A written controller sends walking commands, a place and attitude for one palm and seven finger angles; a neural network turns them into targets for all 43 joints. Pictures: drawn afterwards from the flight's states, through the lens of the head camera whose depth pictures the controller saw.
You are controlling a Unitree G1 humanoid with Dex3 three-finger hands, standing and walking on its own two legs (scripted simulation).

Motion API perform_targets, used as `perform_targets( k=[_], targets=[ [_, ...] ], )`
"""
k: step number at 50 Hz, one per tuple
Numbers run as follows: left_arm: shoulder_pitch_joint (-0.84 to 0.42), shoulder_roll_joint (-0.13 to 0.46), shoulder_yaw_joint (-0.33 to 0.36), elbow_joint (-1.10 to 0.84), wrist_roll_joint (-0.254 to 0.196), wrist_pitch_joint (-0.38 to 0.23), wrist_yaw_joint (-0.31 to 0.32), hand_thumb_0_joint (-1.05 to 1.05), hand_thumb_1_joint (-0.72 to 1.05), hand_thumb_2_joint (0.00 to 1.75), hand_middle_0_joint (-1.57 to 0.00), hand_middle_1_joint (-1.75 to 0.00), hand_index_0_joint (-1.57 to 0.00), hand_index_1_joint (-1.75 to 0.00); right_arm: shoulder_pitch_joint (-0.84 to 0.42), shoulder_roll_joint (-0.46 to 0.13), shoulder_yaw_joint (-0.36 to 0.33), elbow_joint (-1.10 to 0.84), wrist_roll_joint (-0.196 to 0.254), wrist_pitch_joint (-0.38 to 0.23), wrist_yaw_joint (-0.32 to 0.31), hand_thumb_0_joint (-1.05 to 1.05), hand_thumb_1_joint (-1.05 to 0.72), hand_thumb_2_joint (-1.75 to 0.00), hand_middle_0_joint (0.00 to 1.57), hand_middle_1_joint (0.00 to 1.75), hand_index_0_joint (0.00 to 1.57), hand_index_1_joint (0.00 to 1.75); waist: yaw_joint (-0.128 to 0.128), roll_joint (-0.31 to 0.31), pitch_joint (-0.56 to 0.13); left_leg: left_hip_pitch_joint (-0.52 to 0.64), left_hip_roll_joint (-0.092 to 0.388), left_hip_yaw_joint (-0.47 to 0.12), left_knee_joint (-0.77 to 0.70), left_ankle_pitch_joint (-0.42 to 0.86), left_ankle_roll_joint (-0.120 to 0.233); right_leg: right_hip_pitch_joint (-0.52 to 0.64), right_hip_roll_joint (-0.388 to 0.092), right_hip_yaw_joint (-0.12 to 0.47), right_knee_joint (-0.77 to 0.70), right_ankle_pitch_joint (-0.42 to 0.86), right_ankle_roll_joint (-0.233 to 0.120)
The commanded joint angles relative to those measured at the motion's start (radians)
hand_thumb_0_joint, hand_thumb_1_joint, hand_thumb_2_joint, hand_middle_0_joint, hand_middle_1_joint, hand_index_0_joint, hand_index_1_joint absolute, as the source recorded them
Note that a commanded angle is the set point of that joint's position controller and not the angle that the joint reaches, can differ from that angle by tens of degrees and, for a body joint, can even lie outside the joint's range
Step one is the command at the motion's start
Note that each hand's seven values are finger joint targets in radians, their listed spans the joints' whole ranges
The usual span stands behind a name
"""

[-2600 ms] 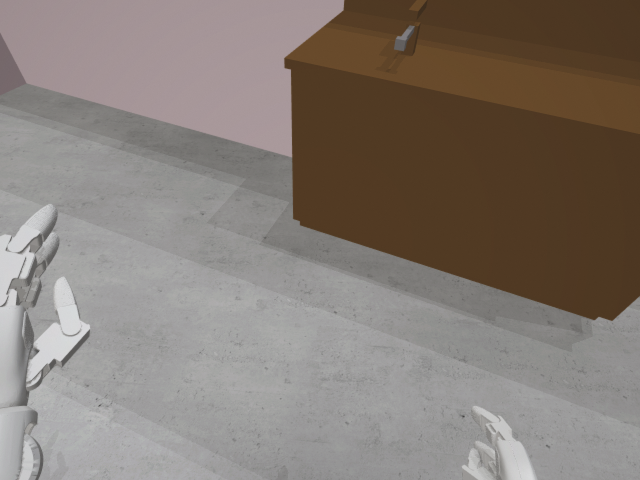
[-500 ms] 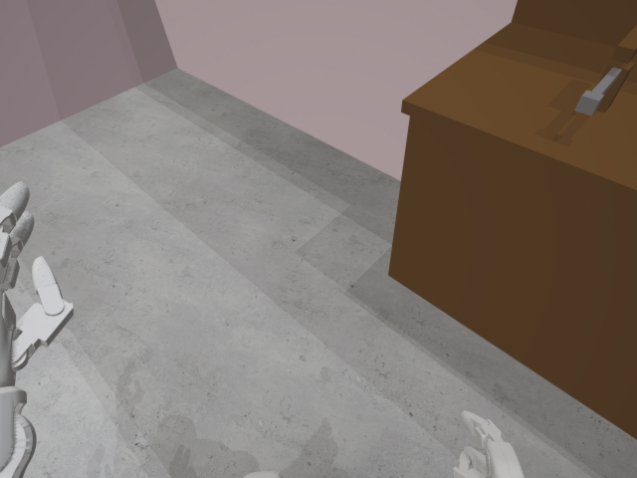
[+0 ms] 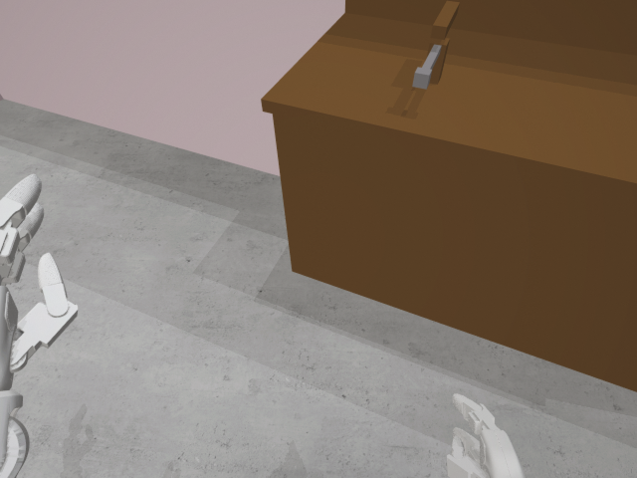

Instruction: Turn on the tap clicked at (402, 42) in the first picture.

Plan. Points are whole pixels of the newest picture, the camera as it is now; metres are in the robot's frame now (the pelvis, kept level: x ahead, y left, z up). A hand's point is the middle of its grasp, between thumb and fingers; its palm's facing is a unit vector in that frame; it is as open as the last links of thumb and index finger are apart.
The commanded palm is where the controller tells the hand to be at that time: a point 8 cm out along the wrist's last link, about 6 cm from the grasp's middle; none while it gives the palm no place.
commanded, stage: turn to face it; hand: left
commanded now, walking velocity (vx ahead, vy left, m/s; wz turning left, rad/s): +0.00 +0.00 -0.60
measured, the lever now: (422, 78) +0.79 -0.13 +0.10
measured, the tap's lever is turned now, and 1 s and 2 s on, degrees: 0 0 0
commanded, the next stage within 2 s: take the last steps up to it in 1.16 s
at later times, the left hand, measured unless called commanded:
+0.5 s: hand (143, 341) +0.19 +0.16 +0.19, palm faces +0.19 -0.89 -0.41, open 7.4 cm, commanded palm +0.15 +0.21 +0.20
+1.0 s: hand (294, 399) +0.15 +0.03 +0.20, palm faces -0.09 -0.87 -0.48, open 7.4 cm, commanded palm +0.13 +0.10 +0.20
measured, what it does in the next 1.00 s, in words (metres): walks backwards, turning right: left foot, then right foot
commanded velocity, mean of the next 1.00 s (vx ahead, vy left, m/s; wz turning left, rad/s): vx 0.00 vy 0.00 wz -0.51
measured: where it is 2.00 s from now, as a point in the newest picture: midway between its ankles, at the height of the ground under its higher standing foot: outside the picture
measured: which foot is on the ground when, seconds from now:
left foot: down 0.00-0.02, up 0.04-0.36, down 0.38-0.64, up 0.66-1.00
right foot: down 0.00-0.40, up 0.42-0.62, down 0.64-1.00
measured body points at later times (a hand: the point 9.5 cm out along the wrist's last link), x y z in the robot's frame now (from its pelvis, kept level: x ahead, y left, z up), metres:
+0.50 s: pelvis -0.08 -0.02 +0.01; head -0.08 -0.03 +0.46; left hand +0.17 +0.20 +0.21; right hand +0.03 -0.30 -0.07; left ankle -0.03 +0.13 -0.72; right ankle -0.04 -0.10 -0.66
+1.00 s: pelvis -0.15 -0.06 +0.01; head -0.14 -0.08 +0.46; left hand +0.15 +0.08 +0.22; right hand -0.16 -0.36 -0.08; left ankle -0.09 +0.06 -0.70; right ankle -0.11 -0.15 -0.72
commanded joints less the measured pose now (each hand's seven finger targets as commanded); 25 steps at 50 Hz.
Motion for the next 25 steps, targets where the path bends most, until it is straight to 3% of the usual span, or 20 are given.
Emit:
perform_targets(
  k=[1, 2, 3, 4, 5, 6, 9, 14, 15, 17, 18, 19, 20, 21, 22, 23, 25],
  targets=[
    [-0.018, 0.246, 0.206, -0.214, -0.012, -0.067, 0.030, 0.00, 0.90, 0.90, -0.20, -0.30, -0.20, -0.30, -0.100, -0.121, -0.060, -0.159, 0.012, -0.039, -0.017, 0.00, -0.90, -0.90, 0.20, 0.30, 0.20, 0.30, 0.022, -0.261, -0.213, -0.274, -0.128, -0.060, 0.360, -0.288, -0.005, 0.251, -0.279, 0.494, -0.221, 0.622, -0.158],
    [0.019, 0.260, 0.230, -0.225, -0.033, -0.057, 0.036, 0.00, 0.90, 0.90, -0.20, -0.30, -0.20, -0.30, -0.110, -0.127, -0.067, -0.144, 0.011, -0.030, -0.025, 0.00, -0.90, -0.90, 0.20, 0.30, 0.20, 0.30, 0.023, -0.305, -0.224, -0.290, -0.122, -0.190, 0.485, -0.294, -0.003, 0.210, -0.320, 0.586, -0.278, 0.530, -0.172],
    [0.076, 0.259, 0.244, -0.242, -0.034, -0.060, 0.040, 0.00, 0.90, 0.90, -0.20, -0.30, -0.20, -0.30, -0.110, -0.106, -0.050, -0.128, 0.001, -0.015, -0.025, 0.00, -0.90, -0.90, 0.20, 0.30, 0.20, 0.30, 0.010, -0.220, -0.238, -0.334, -0.110, -0.241, 0.549, -0.227, -0.006, 0.256, -0.310, 0.575, -0.248, 0.470, -0.197],
    [0.091, 0.231, 0.231, -0.261, -0.036, -0.066, 0.039, 0.00, 0.90, 0.90, -0.20, -0.30, -0.20, -0.30, -0.105, -0.099, -0.041, -0.108, -0.002, 0.005, -0.019, 0.00, -0.90, -0.90, 0.20, 0.30, 0.20, 0.30, -0.003, -0.166, -0.270, -0.345, -0.106, -0.254, 0.567, -0.181, -0.013, 0.283, -0.283, 0.506, -0.221, 0.435, -0.201],
    [0.097, 0.220, 0.235, -0.248, -0.037, -0.069, 0.037, 0.00, 0.90, 0.90, -0.20, -0.30, -0.20, -0.30, -0.116, -0.099, -0.034, -0.099, -0.003, 0.023, -0.016, 0.00, -0.90, -0.90, 0.20, 0.30, 0.20, 0.30, -0.004, -0.124, -0.289, -0.324, -0.109, -0.248, 0.529, -0.161, -0.016, 0.264, -0.253, 0.449, -0.214, 0.400, -0.189],
    [0.112, 0.206, 0.224, -0.234, -0.037, -0.070, 0.037, 0.00, 0.90, 0.90, -0.20, -0.30, -0.20, -0.30, -0.122, -0.100, -0.037, -0.090, -0.004, 0.034, -0.019, 0.00, -0.90, -0.90, 0.20, 0.30, 0.20, 0.30, -0.011, -0.134, -0.282, -0.304, -0.118, -0.230, 0.496, -0.131, -0.017, 0.240, -0.231, 0.412, -0.238, 0.359, -0.176],
    [0.092, 0.208, 0.213, -0.214, -0.040, -0.066, 0.036, 0.00, 0.90, 0.90, -0.20, -0.30, -0.20, -0.30, -0.135, -0.126, -0.054, -0.082, -0.007, 0.041, -0.032, 0.00, -0.90, -0.90, 0.20, 0.30, 0.20, 0.30, -0.003, -0.163, -0.247, -0.206, -0.144, -0.206, 0.353, -0.127, -0.007, 0.101, -0.211, 0.449, -0.326, 0.107, -0.174],
    [0.028, 0.179, 0.148, -0.175, -0.031, -0.050, 0.036, 0.00, 0.90, 0.90, -0.20, -0.30, -0.20, -0.30, -0.126, -0.149, -0.055, -0.100, -0.006, 0.057, -0.039, 0.00, -0.90, -0.90, 0.20, 0.30, 0.20, 0.30, 0.012, -0.198, -0.210, -0.050, -0.192, -0.163, 0.065, -0.178, 0.025, -0.021, -0.180, 0.511, -0.416, -0.206, -0.163],
    [0.003, 0.173, 0.134, -0.179, -0.031, -0.050, 0.036, 0.00, 0.90, 0.90, -0.20, -0.30, -0.20, -0.30, -0.134, -0.149, -0.055, -0.104, -0.004, 0.058, -0.041, 0.00, -0.90, -0.90, 0.20, 0.30, 0.20, 0.30, 0.014, -0.183, -0.201, -0.015, -0.196, -0.166, -0.009, -0.173, 0.033, -0.029, -0.164, 0.509, -0.409, -0.188, -0.153],
    [-0.030, 0.169, 0.118, -0.181, -0.024, -0.051, 0.028, 0.00, 0.90, 0.90, -0.20, -0.30, -0.20, -0.30, -0.093, -0.155, -0.056, -0.104, -0.004, 0.067, -0.040, 0.00, -0.90, -0.90, 0.20, 0.30, 0.20, 0.30, -0.008, -0.166, -0.227, 0.114, -0.196, -0.138, -0.205, -0.131, 0.057, -0.058, -0.124, 0.474, -0.387, -0.209, -0.099],
    [-0.060, 0.173, 0.111, -0.202, -0.025, -0.060, 0.022, 0.00, 0.90, 0.90, -0.20, -0.30, -0.20, -0.30, -0.084, -0.168, -0.062, -0.113, -0.005, 0.064, -0.043, 0.00, -0.90, -0.90, 0.20, 0.30, 0.20, 0.30, -0.014, -0.100, -0.205, 0.201, -0.150, -0.159, -0.304, -0.128, 0.085, -0.137, -0.071, 0.451, -0.311, -0.214, -0.064],
    [-0.097, 0.175, 0.111, -0.235, -0.025, -0.074, 0.014, 0.00, 0.90, 0.90, -0.20, -0.30, -0.20, -0.30, -0.093, -0.193, -0.069, -0.131, -0.014, 0.058, -0.048, 0.00, -0.90, -0.90, 0.20, 0.30, 0.20, 0.30, -0.018, 0.057, -0.148, 0.207, 0.002, -0.321, -0.419, -0.210, 0.157, -0.245, 0.020, 0.371, -0.136, -0.214, -0.021],
    [-0.110, 0.201, 0.138, -0.257, -0.013, -0.081, 0.015, 0.00, 0.90, 0.90, -0.20, -0.30, -0.20, -0.30, -0.125, -0.182, -0.071, -0.137, -0.010, 0.046, -0.052, 0.00, -0.90, -0.90, 0.20, 0.30, 0.20, 0.30, 0.005, 0.272, -0.118, 0.142, 0.199, -0.471, -0.504, -0.238, 0.232, -0.300, 0.086, 0.220, 0.236, -0.174, 0.010],
    [-0.139, 0.204, 0.138, -0.269, 0.010, -0.088, 0.020, 0.00, 0.90, 0.90, -0.20, -0.30, -0.20, -0.30, -0.132, -0.142, -0.064, -0.135, -0.007, 0.034, -0.054, 0.00, -0.90, -0.90, 0.20, 0.30, 0.20, 0.30, 0.001, 0.272, -0.081, -0.046, 0.257, -0.479, -0.525, -0.227, 0.267, -0.247, 0.049, 0.174, 0.521, -0.170, 0.019],
    [-0.076, 0.173, 0.127, -0.187, 0.012, -0.088, 0.010, 0.00, 0.90, 0.90, -0.20, -0.30, -0.20, -0.30, -0.120, -0.154, -0.084, -0.128, 0.001, 0.028, -0.044, 0.00, -0.90, -0.90, 0.20, 0.30, 0.20, 0.30, 0.001, 0.211, -0.044, -0.129, 0.229, -0.373, -0.510, -0.209, 0.257, -0.219, 0.024, 0.187, 0.639, -0.141, 0.020],
    [-0.041, 0.137, 0.097, -0.150, 0.005, -0.080, 0.008, 0.00, 0.90, 0.90, -0.20, -0.30, -0.20, -0.30, -0.116, -0.159, -0.084, -0.126, 0.006, 0.025, -0.033, 0.00, -0.90, -0.90, 0.20, 0.30, 0.20, 0.30, 0.004, 0.201, -0.013, -0.124, 0.193, -0.282, -0.461, -0.139, 0.240, -0.245, 0.005, 0.159, 0.631, -0.150, 0.025],
    [-0.091, 0.131, 0.078, -0.199, 0.001, -0.084, 0.016, 0.00, 0.90, 0.90, -0.20, -0.30, -0.20, -0.30, -0.103, -0.162, -0.082, -0.121, 0.015, 0.009, -0.026, 0.00, -0.90, -0.90, 0.20, 0.30, 0.20, 0.30, 0.006, 0.194, -0.004, -0.077, 0.149, -0.158, -0.406, -0.037, 0.184, -0.216, -0.021, 0.098, 0.407, -0.145, 0.033]
  ],
)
